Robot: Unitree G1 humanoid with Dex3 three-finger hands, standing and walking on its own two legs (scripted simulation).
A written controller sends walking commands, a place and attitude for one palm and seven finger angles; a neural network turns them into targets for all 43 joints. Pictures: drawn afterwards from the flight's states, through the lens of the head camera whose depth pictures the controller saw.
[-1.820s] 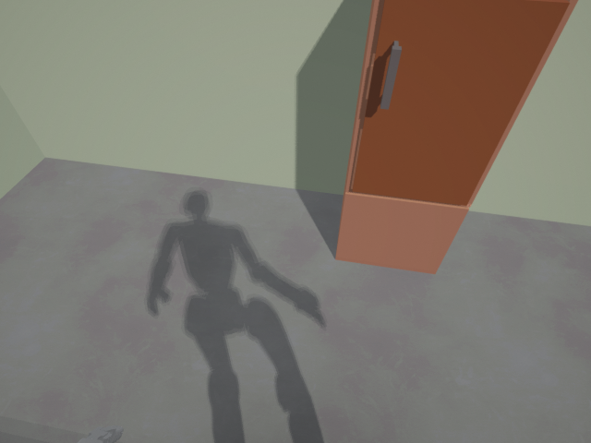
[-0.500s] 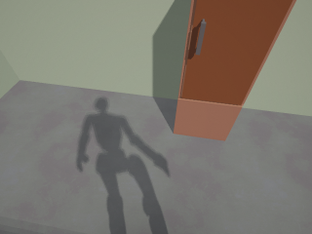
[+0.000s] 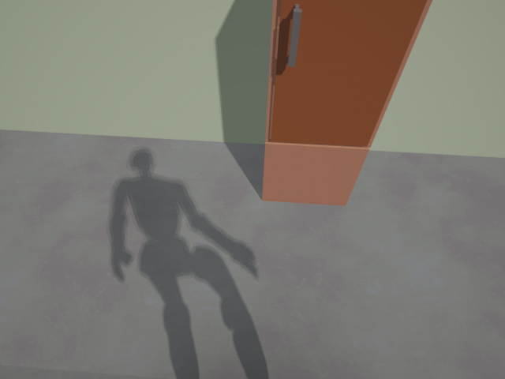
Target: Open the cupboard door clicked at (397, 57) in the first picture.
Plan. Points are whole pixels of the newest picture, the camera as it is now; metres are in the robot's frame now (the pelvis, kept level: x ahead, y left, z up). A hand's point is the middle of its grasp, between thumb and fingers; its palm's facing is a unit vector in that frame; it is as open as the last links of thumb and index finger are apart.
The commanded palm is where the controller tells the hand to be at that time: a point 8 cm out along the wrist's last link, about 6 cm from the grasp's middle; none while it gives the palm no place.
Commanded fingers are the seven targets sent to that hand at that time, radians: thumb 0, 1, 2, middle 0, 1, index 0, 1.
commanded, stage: walk to a spot facing it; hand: left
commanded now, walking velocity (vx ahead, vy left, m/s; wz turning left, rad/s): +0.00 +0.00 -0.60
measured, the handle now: (294, 36) +0.95 -0.04 +0.08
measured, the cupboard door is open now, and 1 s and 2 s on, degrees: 0 0 0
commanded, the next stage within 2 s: none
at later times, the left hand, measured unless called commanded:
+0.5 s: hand out of the picture +0.08 +0.18 -0.15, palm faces -0.19 -0.95 -0.25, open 7.3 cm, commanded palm none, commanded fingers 0.00 0.90 0.90 -0.20 -0.30 -0.20 -0.30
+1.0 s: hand (159, 356) +0.18 +0.19 -0.16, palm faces -0.54 -0.82 -0.18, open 7.3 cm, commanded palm none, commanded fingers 0.00 0.90 0.90 -0.20 -0.30 -0.20 -0.30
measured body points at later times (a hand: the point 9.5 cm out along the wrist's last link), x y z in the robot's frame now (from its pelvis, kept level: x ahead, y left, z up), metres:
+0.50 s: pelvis -0.01 -0.01 +0.01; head +0.04 -0.03 +0.45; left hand +0.09 +0.23 -0.13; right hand +0.03 -0.30 -0.13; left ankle +0.00 +0.15 -0.68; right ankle +0.00 -0.10 -0.73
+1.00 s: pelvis -0.01 +0.06 +0.01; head +0.03 +0.08 +0.46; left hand +0.20 +0.23 -0.15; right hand -0.12 -0.17 -0.11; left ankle +0.01 +0.13 -0.73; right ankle -0.12 -0.07 -0.65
